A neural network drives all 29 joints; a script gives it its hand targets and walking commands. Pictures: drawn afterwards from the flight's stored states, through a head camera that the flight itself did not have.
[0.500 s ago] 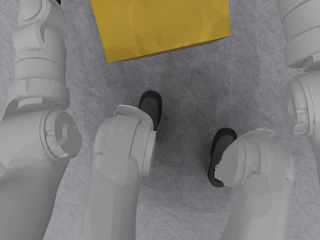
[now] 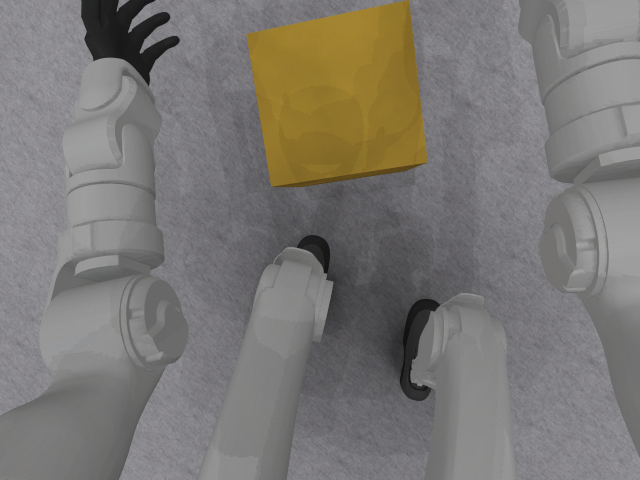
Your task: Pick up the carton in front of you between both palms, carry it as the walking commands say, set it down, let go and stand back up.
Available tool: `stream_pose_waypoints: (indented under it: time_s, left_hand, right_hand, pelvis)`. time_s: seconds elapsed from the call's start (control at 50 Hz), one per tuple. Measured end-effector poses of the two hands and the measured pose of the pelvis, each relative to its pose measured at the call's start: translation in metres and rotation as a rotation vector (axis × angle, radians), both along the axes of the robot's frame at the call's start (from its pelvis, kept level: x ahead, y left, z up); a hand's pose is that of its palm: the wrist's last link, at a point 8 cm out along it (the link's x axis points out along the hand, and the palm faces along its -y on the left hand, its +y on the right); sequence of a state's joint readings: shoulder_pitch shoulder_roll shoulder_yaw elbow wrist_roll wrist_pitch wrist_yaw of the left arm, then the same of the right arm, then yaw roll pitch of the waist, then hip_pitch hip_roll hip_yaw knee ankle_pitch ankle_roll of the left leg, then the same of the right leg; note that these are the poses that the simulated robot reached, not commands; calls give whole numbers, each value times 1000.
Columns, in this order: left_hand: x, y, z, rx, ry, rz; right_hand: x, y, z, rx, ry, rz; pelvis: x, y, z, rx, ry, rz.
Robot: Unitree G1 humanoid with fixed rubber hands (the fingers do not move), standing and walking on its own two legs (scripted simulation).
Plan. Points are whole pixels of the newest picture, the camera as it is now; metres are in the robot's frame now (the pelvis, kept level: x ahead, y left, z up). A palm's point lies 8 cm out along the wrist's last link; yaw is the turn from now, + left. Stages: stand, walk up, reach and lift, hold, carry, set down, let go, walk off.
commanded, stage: set down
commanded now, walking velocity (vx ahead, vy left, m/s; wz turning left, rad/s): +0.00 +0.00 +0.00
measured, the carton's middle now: (341, 115) +0.50 +0.13 -0.38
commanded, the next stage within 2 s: let go in 0.36 s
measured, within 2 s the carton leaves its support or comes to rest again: neither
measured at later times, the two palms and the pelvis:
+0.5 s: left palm out of the picture +0.45 +0.31 +0.04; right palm out of the picture +0.61 -0.05 +0.04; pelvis +0.03 +0.01 +0.13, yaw -1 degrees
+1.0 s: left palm out of the picture +0.31 +0.29 +0.15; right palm out of the picture +0.42 -0.12 +0.14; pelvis +0.08 +0.03 +0.23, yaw +1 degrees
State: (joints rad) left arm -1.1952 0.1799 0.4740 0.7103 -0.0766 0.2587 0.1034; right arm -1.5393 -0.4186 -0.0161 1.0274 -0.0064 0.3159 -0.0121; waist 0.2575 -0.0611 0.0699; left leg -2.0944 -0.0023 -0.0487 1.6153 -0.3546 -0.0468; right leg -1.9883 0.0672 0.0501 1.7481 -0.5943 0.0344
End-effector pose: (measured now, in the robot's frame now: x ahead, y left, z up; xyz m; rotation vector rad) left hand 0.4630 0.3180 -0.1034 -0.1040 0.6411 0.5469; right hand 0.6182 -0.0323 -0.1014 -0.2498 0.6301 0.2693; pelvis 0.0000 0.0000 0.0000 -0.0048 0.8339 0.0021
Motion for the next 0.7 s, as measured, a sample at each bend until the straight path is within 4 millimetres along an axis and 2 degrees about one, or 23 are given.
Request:
stream_pose_waypoints:
  time_s: [0.3,0.46,0.56,0.7]
  left_hand:
    - [-2,1,95,2,-10,-9]
    - [-5,-3,134,9,-1,-49]
    - [-18,-14,152,28,33,-150]
    - [-58,-28,181,42,118,-321]
  right_hand:
    - [3,-2,93,3,8,11]
    - [-4,-11,133,3,16,-15]
    - [-30,-24,149,-6,9,-79]
    - [-106,-49,170,-41,23,-233]
  pelvis:
    - [20,1,82,0,25,1]
    - [28,4,121,-7,3,-1]
    - [35,9,144,-18,-25,-2]
    - [46,18,179,-27,-140,-8]
